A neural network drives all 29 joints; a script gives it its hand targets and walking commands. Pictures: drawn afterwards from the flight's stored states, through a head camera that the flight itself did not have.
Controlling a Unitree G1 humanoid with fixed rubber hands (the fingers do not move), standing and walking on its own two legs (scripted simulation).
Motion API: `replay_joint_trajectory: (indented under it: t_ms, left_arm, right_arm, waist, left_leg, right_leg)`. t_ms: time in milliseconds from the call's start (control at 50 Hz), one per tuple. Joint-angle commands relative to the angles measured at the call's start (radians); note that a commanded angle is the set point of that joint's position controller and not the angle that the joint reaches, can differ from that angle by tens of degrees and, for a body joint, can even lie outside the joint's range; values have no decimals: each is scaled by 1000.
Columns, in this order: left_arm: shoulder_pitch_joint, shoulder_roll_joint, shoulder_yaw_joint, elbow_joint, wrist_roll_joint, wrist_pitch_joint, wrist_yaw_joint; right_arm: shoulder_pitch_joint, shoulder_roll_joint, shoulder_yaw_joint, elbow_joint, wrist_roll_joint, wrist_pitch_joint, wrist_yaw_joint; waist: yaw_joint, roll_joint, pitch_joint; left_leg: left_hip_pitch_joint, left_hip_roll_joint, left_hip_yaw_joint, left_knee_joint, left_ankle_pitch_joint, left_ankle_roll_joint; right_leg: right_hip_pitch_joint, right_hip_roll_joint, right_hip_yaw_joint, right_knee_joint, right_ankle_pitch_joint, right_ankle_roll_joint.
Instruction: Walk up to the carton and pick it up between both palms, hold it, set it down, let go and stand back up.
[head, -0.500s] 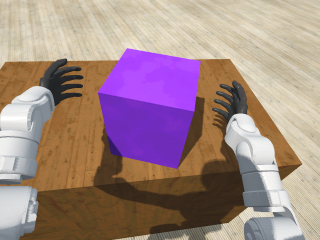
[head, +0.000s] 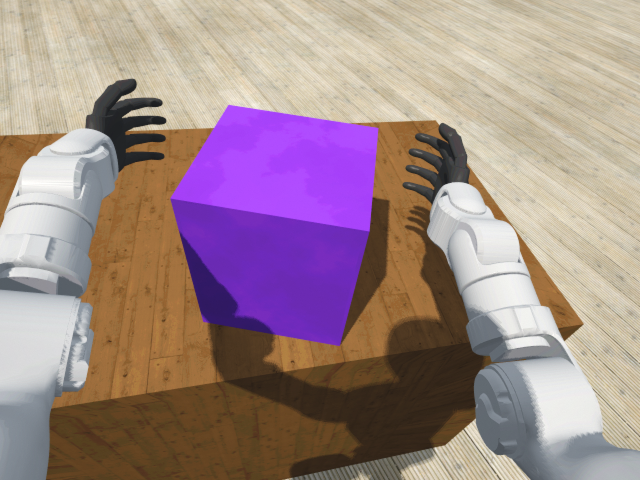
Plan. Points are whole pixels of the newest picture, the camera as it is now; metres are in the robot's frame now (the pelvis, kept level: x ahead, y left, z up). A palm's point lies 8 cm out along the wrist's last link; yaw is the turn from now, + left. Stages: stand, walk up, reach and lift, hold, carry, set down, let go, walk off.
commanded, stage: reach and lift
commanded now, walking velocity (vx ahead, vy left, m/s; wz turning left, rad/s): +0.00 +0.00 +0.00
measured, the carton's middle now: (286, 230) +0.45 -0.04 +0.06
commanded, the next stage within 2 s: none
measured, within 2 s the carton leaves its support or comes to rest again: neither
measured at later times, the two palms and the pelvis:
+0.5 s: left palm (143, 172) +0.49 +0.14 +0.15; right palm (428, 208) +0.39 -0.21 +0.14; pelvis +0.00 -0.01 +0.00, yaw +0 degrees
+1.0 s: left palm (166, 208) +0.48 +0.12 +0.10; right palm (414, 236) +0.39 -0.20 +0.09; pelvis -0.01 -0.01 -0.02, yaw -1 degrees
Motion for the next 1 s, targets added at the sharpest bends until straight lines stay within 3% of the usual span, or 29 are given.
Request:
replay_joint_trajectory:
  t_ms: [0, 60, 120, 160, 200, 240, 260, 280, 300, 340, 360, 400, 420, 460, 560, 600, 640, 660, 680, 700, 780, 800, 860, 920, 960, 980]
  left_arm:
    - [-613, 153, 44, -118, -3, -83, -5]
    - [-657, 138, 13, -91, -7, -102, 2]
    - [-637, 141, 43, -62, 10, -111, 7]
    - [-641, 117, 25, -17, 28, -122, 2]
    - [-610, 105, 26, -42, 33, -138, 2]
    - [-619, 98, 32, 39, 40, -155, -3]
    - [-601, 87, 28, -5, 45, -169, -4]
    - [-599, 78, 14, 8, 48, -187, -5]
    - [-593, 64, 17, 47, 46, -194, -1]
    - [-563, 65, 30, 68, 60, -220, -2]
    - [-562, 56, 38, 38, 64, -241, 2]
    - [-545, 37, 33, 58, 73, -269, 7]
    - [-537, 30, 31, 38, 67, -293, 8]
    - [-548, 2, 30, 55, 82, -319, 17]
    - [-566, 4, 43, 85, 75, -398, 41]
    - [-550, -6, 42, 103, 78, -416, 52]
    - [-565, -20, 33, 131, 74, -450, 60]
    - [-575, -12, 35, 116, 74, -460, 56]
    - [-582, -22, 23, 133, 65, -470, 59]
    - [-586, -32, 23, 126, 75, -474, 65]
    - [-618, -33, 34, 153, 70, -488, 68]
    - [-628, -43, 17, 153, 74, -490, 70]
    - [-622, -54, 14, 161, 78, -490, 67]
    - [-623, -77, 13, 207, 81, -478, 62]
    - [-610, -100, 9, 181, 92, -471, 60]
    - [-616, -119, 3, 192, 92, -471, 56]
  right_arm:
    - [-598, -155, -12, -148, -5, -89, 0]
    - [-639, -170, -39, -96, -9, -117, -9]
    - [-636, -160, -17, -90, 0, -140, -9]
    - [-619, -144, -28, -26, -15, -152, -12]
    - [-581, -143, -11, -15, -12, -162, -12]
    - [-618, -132, 10, 11, -9, -175, -11]
    - [-577, -111, 6, 10, -11, -188, -13]
    - [-588, -128, 12, 8, -5, -197, -9]
    - [-588, -106, 19, 17, 0, -205, -13]
    - [-550, -98, 12, 52, -23, -222, -12]
    - [-547, -90, 19, 17, -19, -241, -14]
    - [-526, -90, 19, 72, -31, -262, -10]
    - [-527, -71, 32, 30, -18, -278, -6]
    - [-510, -73, 22, 68, -45, -303, -10]
    - [-545, -41, 1, 27, -86, -360, -7]
    - [-511, -44, -29, 46, -113, -381, -11]
    - [-517, -20, -47, 57, -131, -397, -11]
    - [-536, -32, -37, 55, -137, -411, -13]
    - [-529, -13, -32, 83, -125, -415, -10]
    - [-544, -33, -56, 80, -152, -425, -10]
    - [-566, -24, -58, 119, -132, -449, -10]
    - [-560, -29, -61, 130, -132, -451, -10]
    - [-570, -8, -35, 144, -121, -451, -7]
    - [-563, -1, -49, 182, -114, -447, -11]
    - [-573, -13, -61, 201, -109, -453, -17]
    - [-569, 1, -68, 219, -118, -451, -16]
  waist:
    - [-17, 171, -627]
    - [-42, 197, -637]
    - [-19, 183, -701]
    - [-45, 206, -666]
    - [-36, 204, -687]
    - [-29, 194, -646]
    - [-32, 195, -652]
    - [-37, 202, -654]
    - [-19, 203, -625]
    - [-18, 176, -607]
    - [-7, 194, -643]
    - [-22, 169, -615]
    - [-7, 185, -649]
    - [-11, 205, -631]
    - [-1, 154, -745]
    - [-4, 183, -771]
    - [-16, 168, -811]
    - [-4, 169, -832]
    - [-3, 201, -829]
    - [-11, 190, -844]
    - [6, 228, -891]
    - [-10, 228, -881]
    - [8, 226, -856]
    - [-5, 219, -833]
    - [-4, 255, -835]
    - [-16, 244, -811]
  left_leg:
    - [295, -33, -11, 1, 354, -66]
    - [319, -30, -22, 12, 394, -81]
    - [319, -34, -11, 27, 451, -72]
    - [323, -34, -12, 18, 437, -78]
    - [344, -35, -10, 21, 446, -77]
    - [320, -36, -6, 20, 443, -78]
    - [341, -35, -5, 28, 474, -82]
    - [325, -36, -5, 22, 439, -84]
    - [312, -36, -5, 16, 420, -79]
    - [279, -39, 4, 4, 376, -72]
    - [279, -41, 3, 18, 404, -74]
    - [290, -32, -9, 21, 409, -76]
    - [299, -34, -12, 33, 430, -79]
    - [303, -32, -5, 40, 410, -88]
    - [217, -38, 7, 57, 343, -77]
    - [193, -41, 7, 74, 340, -84]
    - [184, -41, 8, 82, 299, -84]
    - [184, -34, 4, 95, 326, -84]
    - [187, -31, 2, 102, 329, -88]
    - [170, -32, 2, 102, 315, -94]
    - [165, -33, 3, 135, 340, -99]
    - [156, -31, -2, 135, 327, -104]
    - [122, -34, 6, 135, 306, -99]
    - [136, -35, 2, 127, 289, -94]
    - [170, -25, -8, 144, 354, -112]
    - [167, -27, -8, 137, 338, -113]
  right_leg:
    - [181, 64, -54, 50, 439, -53]
    - [141, 65, -68, 47, 442, -54]
    - [165, 65, -63, 55, 507, -55]
    - [152, 62, -68, 52, 500, -55]
    - [151, 57, -67, 53, 520, -51]
    - [145, 58, -71, 57, 510, -49]
    - [157, 59, -68, 57, 532, -51]
    - [139, 55, -71, 56, 505, -51]
    - [134, 53, -64, 58, 481, -54]
    - [145, 49, -67, 58, 487, -53]
    - [150, 48, -61, 67, 503, -52]
    - [97, 58, -71, 73, 474, -44]
    - [92, 55, -72, 73, 468, -50]
    - [32, 53, -75, 69, 407, -54]
    - [24, 48, -70, 107, 418, -47]
    - [4, 51, -75, 123, 407, -43]
    - [-14, 51, -84, 132, 379, -40]
    - [-25, 52, -80, 147, 390, -39]
    - [-44, 47, -86, 154, 382, -42]
    - [-57, 54, -89, 155, 362, -41]
    - [-101, 52, -74, 179, 369, -41]
    - [-102, 54, -85, 181, 358, -43]
    - [-90, 49, -74, 184, 361, -44]
    - [-112, 48, -77, 174, 340, -45]
    - [-130, 57, -80, 170, 354, -49]
    - [-133, 58, -87, 162, 330, -48]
